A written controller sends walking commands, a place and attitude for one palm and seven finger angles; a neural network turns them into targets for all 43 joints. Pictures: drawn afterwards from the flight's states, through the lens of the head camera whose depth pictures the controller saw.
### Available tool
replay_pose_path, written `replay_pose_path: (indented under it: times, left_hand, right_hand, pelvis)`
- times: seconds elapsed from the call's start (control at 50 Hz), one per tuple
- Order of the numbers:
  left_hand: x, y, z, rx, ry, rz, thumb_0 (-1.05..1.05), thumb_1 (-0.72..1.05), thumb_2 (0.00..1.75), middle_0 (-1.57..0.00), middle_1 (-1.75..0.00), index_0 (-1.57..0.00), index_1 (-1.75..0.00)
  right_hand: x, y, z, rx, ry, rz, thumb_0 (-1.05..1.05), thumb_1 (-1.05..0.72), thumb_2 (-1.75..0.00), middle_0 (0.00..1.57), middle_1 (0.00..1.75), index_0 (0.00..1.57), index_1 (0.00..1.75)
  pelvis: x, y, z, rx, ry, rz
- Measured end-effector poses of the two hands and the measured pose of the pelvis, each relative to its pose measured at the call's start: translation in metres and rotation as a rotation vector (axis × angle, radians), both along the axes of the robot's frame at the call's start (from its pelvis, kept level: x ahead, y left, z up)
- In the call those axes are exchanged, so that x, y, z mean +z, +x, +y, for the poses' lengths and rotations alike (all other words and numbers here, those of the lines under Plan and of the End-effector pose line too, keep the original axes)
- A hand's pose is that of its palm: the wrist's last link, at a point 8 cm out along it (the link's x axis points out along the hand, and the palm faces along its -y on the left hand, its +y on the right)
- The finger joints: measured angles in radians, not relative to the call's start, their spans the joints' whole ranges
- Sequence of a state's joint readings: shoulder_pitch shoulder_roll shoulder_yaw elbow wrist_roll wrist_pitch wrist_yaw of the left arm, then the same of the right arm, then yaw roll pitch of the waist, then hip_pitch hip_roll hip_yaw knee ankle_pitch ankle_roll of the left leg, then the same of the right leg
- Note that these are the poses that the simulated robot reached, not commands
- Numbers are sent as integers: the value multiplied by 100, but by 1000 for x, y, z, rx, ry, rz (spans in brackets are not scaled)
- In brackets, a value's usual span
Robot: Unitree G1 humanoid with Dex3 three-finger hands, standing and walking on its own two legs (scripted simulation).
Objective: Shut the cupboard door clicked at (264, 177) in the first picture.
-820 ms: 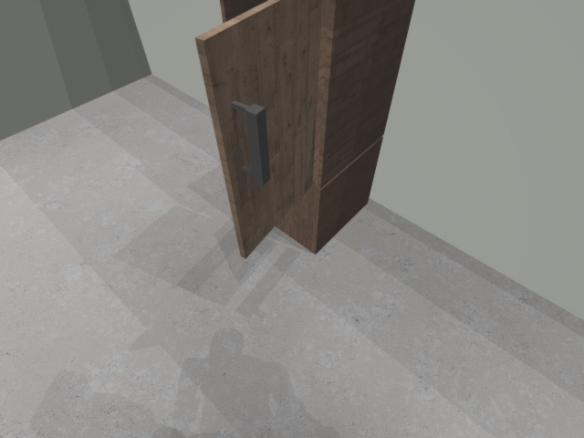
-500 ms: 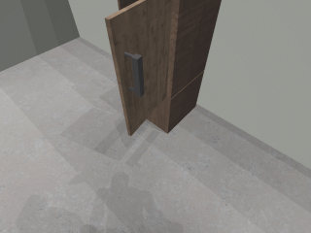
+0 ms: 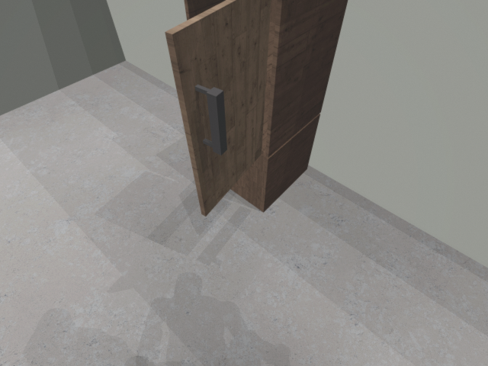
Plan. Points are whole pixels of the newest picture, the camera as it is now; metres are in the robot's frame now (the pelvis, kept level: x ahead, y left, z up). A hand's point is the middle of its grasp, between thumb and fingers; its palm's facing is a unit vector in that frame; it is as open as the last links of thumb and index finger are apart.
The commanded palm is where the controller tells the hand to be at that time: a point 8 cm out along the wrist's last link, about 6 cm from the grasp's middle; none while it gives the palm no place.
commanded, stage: look at it before walking up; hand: left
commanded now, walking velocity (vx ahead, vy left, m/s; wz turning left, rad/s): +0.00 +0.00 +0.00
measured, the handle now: (210, 120) +0.63 +0.11 +0.03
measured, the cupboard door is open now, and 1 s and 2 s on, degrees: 98 98 98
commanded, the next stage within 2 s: walk around to get in front in 0.02 s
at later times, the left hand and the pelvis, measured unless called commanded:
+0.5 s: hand out of the picture +0.03 +0.20 -0.19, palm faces -0.08 -0.97 -0.22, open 7.4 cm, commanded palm none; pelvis -0.01 +0.01 -0.01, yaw -7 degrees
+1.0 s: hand out of the picture +0.13 +0.14 -0.17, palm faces -0.39 -0.88 -0.29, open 7.3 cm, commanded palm none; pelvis -0.04 -0.02 -0.02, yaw -25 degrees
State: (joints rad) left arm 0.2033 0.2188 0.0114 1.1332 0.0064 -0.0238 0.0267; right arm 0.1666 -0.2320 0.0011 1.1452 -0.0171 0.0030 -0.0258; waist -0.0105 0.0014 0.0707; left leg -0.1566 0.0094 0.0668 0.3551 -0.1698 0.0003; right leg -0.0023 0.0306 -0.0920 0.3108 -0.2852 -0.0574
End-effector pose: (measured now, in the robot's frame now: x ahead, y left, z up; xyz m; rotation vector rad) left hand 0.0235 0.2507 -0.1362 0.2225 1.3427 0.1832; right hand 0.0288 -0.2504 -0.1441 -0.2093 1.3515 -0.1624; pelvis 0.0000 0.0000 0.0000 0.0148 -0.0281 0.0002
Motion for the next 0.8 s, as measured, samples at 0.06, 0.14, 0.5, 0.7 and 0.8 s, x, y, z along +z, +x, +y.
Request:
replay_pose_path:
  times: [0.06,0.14,0.5,0.7,0.8]
  left_hand:
    - [0,1,1,-3,0,-1,1,91,90,-20,-30,-20,-30]
    - [1,2,1,-5,0,2,1,91,90,-20,-30,-20,-30]
    - [-22,12,2,-74,-43,59,1,91,90,-20,-30,-20,-30]
    - [-10,74,3,-218,-38,-14,1,91,90,-20,-30,-20,-30]
    - [-1,107,-19,-308,-22,-80,1,91,90,-20,-30,-20,-30]
  right_hand:
    - [0,1,-1,2,-3,1,0,-90,-90,20,29,20,30]
    - [1,0,-3,4,-4,5,0,-90,-90,20,29,20,30]
    - [-7,-34,13,-157,-24,17,0,-90,-90,20,29,20,30]
    - [-1,-69,24,-239,-23,-5,0,-90,-90,20,30,20,30]
    - [-9,-88,14,-300,10,-8,0,-90,-90,20,30,20,30]
  pelvis:
    - [0,0,0,0,0,1]
    - [0,0,0,0,0,3]
    - [-14,-8,12,-114,-20,18]
    - [-7,-21,20,-245,-21,47]
    - [-9,-27,7,-305,-20,54]
